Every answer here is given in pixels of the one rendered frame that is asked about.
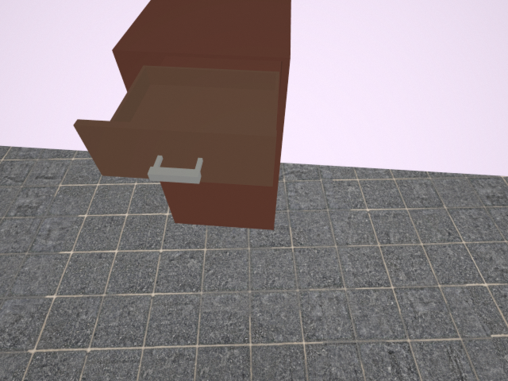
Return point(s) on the cabinet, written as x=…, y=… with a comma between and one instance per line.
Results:
x=253, y=35

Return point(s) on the drawer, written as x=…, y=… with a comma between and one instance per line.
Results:
x=226, y=117

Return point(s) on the handle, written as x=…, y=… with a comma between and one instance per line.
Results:
x=175, y=175

